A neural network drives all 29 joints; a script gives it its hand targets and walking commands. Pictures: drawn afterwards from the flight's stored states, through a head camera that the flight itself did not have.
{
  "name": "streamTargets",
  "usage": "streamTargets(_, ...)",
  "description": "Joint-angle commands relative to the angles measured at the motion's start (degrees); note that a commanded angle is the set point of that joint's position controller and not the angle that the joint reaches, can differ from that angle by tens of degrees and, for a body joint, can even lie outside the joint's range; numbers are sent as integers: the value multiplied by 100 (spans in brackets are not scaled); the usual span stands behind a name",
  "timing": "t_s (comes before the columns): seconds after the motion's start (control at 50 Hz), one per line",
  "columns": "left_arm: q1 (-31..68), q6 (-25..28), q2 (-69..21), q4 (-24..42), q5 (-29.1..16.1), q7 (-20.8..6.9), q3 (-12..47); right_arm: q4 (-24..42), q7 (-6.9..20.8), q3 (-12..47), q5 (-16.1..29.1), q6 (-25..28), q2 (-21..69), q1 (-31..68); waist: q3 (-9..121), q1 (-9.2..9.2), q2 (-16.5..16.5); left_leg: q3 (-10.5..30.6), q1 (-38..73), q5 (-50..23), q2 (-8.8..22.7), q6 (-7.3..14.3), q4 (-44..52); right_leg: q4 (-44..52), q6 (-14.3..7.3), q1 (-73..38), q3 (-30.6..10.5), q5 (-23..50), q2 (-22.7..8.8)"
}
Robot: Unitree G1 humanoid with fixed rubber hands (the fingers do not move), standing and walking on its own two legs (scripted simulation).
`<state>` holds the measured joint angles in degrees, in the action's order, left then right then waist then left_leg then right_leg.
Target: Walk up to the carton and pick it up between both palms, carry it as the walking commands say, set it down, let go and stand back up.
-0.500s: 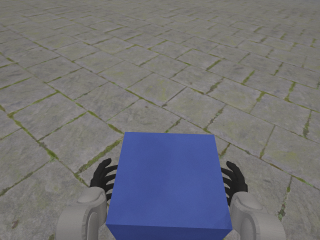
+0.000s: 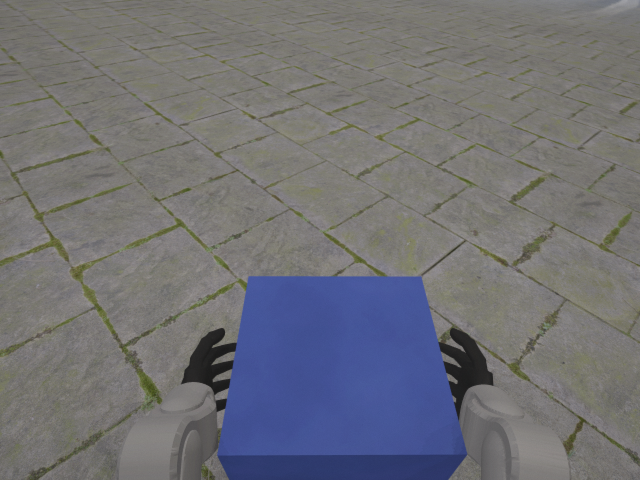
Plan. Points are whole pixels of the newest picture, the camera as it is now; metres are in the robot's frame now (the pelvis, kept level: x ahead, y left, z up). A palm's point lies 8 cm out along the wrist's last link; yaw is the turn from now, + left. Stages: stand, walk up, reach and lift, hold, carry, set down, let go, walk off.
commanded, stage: carry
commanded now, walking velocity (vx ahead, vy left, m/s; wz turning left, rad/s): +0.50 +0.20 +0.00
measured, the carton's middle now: (334, 403) +0.25 +0.01 +0.01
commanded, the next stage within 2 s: none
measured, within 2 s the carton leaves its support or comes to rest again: neither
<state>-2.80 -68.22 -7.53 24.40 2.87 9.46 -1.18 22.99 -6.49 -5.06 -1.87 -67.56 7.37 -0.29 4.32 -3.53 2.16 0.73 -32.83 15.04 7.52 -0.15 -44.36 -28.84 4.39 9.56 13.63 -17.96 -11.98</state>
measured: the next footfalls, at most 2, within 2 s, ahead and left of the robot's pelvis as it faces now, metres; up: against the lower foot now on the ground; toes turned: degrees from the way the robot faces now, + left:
left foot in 0.10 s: +0.26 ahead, +0.21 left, +0.00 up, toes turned +5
right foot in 0.54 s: +0.55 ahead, +0.12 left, +0.00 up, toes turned -12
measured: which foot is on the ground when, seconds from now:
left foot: up 0.00-0.08, down 0.10-0.58, up 0.60-0.86, down 0.88-1.00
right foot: down 0.00-0.12, up 0.14-0.52, down 0.54-0.88, up 0.90-1.00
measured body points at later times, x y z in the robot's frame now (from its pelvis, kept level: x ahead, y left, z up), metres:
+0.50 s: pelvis +0.37 +0.20 +0.00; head +0.38 +0.21 +0.45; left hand +0.64 +0.33 +0.08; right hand +0.61 +0.03 +0.09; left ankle +0.22 +0.21 -0.73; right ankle +0.47 +0.10 -0.72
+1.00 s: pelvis +0.74 +0.38 +0.00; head +0.74 +0.38 +0.45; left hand +1.00 +0.51 +0.06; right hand +0.98 +0.21 +0.07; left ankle +0.79 +0.48 -0.74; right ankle +0.58 +0.23 -0.65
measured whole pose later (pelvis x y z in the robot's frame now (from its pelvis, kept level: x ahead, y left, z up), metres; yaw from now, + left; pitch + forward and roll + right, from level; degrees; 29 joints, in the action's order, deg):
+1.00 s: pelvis +0.74 +0.38 +0.00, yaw -3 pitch +3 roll +1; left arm 2.1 -70.0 -7.2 25.5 2.4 7.5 -4.6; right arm 25.1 -8.2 -2.9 -3.0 -68.4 7.3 2.3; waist 3.8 1.7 1.6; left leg -9.2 -21.4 11.6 1.9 1.8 -29.9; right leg -63.2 3.2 18.5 1.9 -31.1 -8.2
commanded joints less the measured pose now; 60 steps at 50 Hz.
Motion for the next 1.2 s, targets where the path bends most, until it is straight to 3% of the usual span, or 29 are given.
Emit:
streamTargets(0.0,3408,302,-4799,1516,-2016,-1077,3737,954,585,3800,1423,274,5090,2763,586,311,1680,-1323,1679,-1311,-684,-30,1375,1518,-471,695,-151,-544,-249)
streamTargets(0.04,2791,158,-4610,1049,-1818,-1094,3467,1134,481,3790,1413,158,4728,2796,777,362,1518,-1522,2148,-934,-887,29,1608,792,-377,332,89,80,-75)
streamTargets(0.06,2601,95,-4591,955,-1721,-1046,3448,1203,447,3689,1409,114,4469,2668,1229,481,668,-1426,2968,-527,-876,161,1780,-360,-297,382,232,559,163)
streamTargets(0.08,2407,10,-4353,831,-1569,-992,3291,1146,419,3630,1368,28,4249,2591,1431,556,-356,-213,3142,407,-86,411,2539,-1621,-139,697,195,216,449)
streamTargets(0.1,2577,-23,-4338,939,-1528,-957,3255,1183,423,3644,1382,-18,4191,2715,1491,552,-1528,1615,3597,316,961,856,3172,-2877,69,1690,34,-1353,921)
streamTargets(0.12,2251,-132,-4117,701,-1450,-884,3291,765,412,3495,1266,-122,3997,2149,1443,603,-2109,2574,4300,-501,1338,1186,3298,-3602,-51,2747,-536,-2115,1132)
streamTargets(0.22,3340,233,-5307,1317,-1689,-910,3839,1206,811,3864,1817,193,5311,2835,1960,431,-1164,755,4486,-2778,686,522,2391,-2983,-399,2810,-1275,-766,438)
streamTargets(0.28,3142,384,-5388,1507,-1581,-829,3750,1456,880,4061,1975,318,5358,2868,1787,472,-1267,588,4472,-2389,836,670,2987,-2240,-382,2762,-916,-367,586)
streamTargets(0.42,2073,343,-4889,1192,-1388,-709,3471,1921,749,4131,1917,207,4631,2496,1452,522,-425,-451,4672,-5439,317,220,2761,-561,-436,2228,-42,725,1211)
streamTargets(0.5,2273,173,-4561,1342,-1376,-664,3480,1609,646,3893,1710,-15,4200,2158,1791,258,-538,-1163,3075,-7270,4,-296,492,339,-900,-654,38,1398,1337)
streamTargets(0.52,2187,138,-4558,1280,-1409,-665,3411,1552,617,3857,1662,-77,4146,2277,2244,-29,-422,-1081,1820,-6072,-164,-415,-803,276,-1337,-2160,-985,1075,681)
streamTargets(0.54,2331,139,-4417,1404,-1413,-654,3397,1593,624,3901,1712,-116,4149,2371,2322,-90,724,-702,-29,-1558,-931,-498,-2891,769,-2241,-3123,-3745,1706,-1045)
streamTargets(0.56,2400,102,-4394,1119,-1395,-656,3318,1400,650,3900,1762,-146,4138,2534,1951,125,816,284,-1035,1395,-1058,-314,-4045,897,-2615,-2940,-4717,2798,-1540)
streamTargets(0.58,2648,120,-4429,1191,-1467,-658,3253,1278,677,3847,1987,-117,4236,2766,1603,148,660,1208,-1345,1666,-647,-118,-4717,893,-2630,-2215,-4740,2458,-1824)
streamTargets(0.6,2804,110,-4648,1231,-1581,-684,3333,1211,710,3750,1994,-113,4430,2725,1186,178,-224,1325,-1396,1517,-344,-16,-4530,1196,-2348,-1552,-4333,1569,-1860)
streamTargets(0.64,3403,148,-4928,1428,-1808,-804,3762,1085,724,3621,1650,-10,4687,2656,860,309,-757,1023,-722,943,50,-15,-2109,1664,-1529,-964,-3136,-156,-1370)
streamTargets(0.7,3532,195,-4831,1438,-2043,-977,3874,788,587,3456,1276,133,4787,2335,752,343,359,-537,979,25,-409,-66,352,1833,-790,175,-1026,531,-612)
streamTargets(0.74,3423,212,-4809,1382,-2001,-997,3810,921,559,3597,1254,154,4842,2582,656,261,1012,-1173,1567,-474,-722,-75,1169,1833,-743,412,-912,336,-750)
streamTargets(0.82,2954,128,-4480,1504,-1896,-1020,3670,1216,455,3694,1384,61,4674,2455,984,423,944,-1454,2732,-988,-1119,65,1849,163,-342,186,-98,1845,-86)
streamTargets(0.84,2776,68,-4478,1339,-1837,-1018,3588,1208,418,3692,1388,24,4598,2413,1347,527,657,-1306,3456,-837,-1025,212,1886,-750,-238,328,32,2205,164)
streamTargets(0.86,2693,18,-4364,1262,-1713,-981,3419,1288,402,3783,1468,-22,4537,2532,1663,630,5,-316,3977,-542,-300,501,2221,-1964,-64,799,26,1493,433)
streamTargets(0.88,2735,-21,-4206,1292,-1629,-963,3359,1205,381,3713,1418,-67,4291,2544,1679,580,-1390,1690,4437,-1041,912,1041,2762,-3453,100,1981,-189,-757,967)
streamTargets(0.9,2486,-116,-4202,919,-1567,-914,3310,993,346,3562,1355,-143,4221,2368,1606,592,-1762,2591,4787,-2032,1341,1329,3025,-4024,-41,2730,-656,-1999,1168)
streamTargets(0.92,2415,-87,-4229,920,-1621,-929,3374,976,370,3700,1396,-144,4449,2331,1729,598,-833,2539,4848,-2185,1421,1551,2654,-4207,-234,2866,-1045,-1792,794)
streamTargets(0.96,2323,28,-4829,855,-1634,-995,3453,1359,524,4023,1702,-42,5002,2692,1693,494,-581,1285,4621,-2877,1027,1080,2277,-3984,-303,3047,-1308,-1337,418)
streamTargets(1.0,2985,222,-5356,1232,-1719,-1016,3657,1683,693,4074,1937,181,5440,3145,1782,447,-1029,641,4334,-2657,671,785,2432,-2891,-379,2669,-1250,-1048,298)
streamTargets(1.06,3216,436,-5344,1753,-1705,-931,3676,1604,789,4151,1989,312,5541,2814,1717,479,-1356,429,4109,-2165,741,991,2913,-1522,-435,2255,-842,-704,563)
streamTargets(1.14,2549,458,-4997,1552,-1523,-868,3474,1705,731,4260,1862,245,5149,2519,1840,377,-550,-394,3716,-2624,414,941,2516,-82,-559,1179,-460,668,836)
streamTargets(1.18,2051,361,-4909,1175,-1343,-833,3264,1864,681,4294,1857,155,4827,2792,2011,162,91,-1019,2417,-3338,12,280,1176,446,-849,-942,-694,1224,707)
